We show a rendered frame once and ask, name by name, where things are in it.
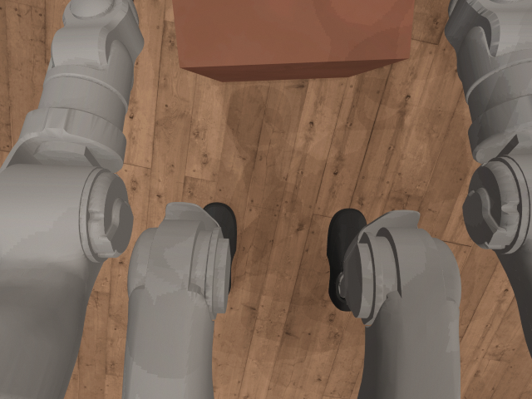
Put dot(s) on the right robot upper arm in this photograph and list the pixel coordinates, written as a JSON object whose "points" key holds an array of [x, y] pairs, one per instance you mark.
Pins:
{"points": [[498, 215]]}

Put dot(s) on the robot right forearm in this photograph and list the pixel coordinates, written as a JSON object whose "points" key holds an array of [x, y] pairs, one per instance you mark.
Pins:
{"points": [[493, 44]]}

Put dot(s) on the left robot upper arm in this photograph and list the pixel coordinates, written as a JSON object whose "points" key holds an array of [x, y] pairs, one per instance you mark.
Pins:
{"points": [[58, 225]]}

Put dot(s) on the right robot foot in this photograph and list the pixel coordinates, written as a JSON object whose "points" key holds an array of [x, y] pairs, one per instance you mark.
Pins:
{"points": [[343, 228]]}

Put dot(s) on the robot left forearm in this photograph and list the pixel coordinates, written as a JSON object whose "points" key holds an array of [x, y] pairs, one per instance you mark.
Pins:
{"points": [[86, 91]]}

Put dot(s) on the robot left thigh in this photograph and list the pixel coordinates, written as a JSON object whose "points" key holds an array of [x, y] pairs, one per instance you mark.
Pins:
{"points": [[169, 338]]}

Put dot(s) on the carton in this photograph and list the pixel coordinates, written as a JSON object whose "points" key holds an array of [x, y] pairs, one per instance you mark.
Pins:
{"points": [[266, 40]]}

